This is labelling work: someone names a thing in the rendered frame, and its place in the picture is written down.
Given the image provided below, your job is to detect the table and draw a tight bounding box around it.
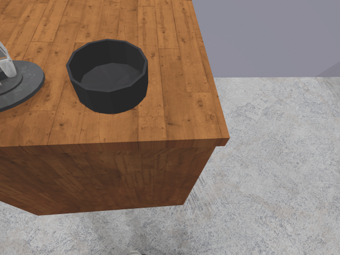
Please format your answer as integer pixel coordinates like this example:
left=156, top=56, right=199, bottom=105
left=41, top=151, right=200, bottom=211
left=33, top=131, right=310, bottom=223
left=0, top=0, right=230, bottom=216

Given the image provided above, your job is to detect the pot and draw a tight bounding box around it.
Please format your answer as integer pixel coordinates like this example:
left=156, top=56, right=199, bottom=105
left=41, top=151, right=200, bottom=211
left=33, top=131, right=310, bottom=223
left=66, top=39, right=148, bottom=114

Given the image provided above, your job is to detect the robot left hand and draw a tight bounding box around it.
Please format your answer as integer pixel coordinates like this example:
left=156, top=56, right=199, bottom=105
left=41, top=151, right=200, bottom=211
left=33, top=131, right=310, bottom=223
left=0, top=42, right=16, bottom=86

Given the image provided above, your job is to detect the lid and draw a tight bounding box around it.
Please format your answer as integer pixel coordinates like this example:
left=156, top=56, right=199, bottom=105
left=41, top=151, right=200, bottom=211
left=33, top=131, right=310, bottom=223
left=0, top=60, right=45, bottom=112

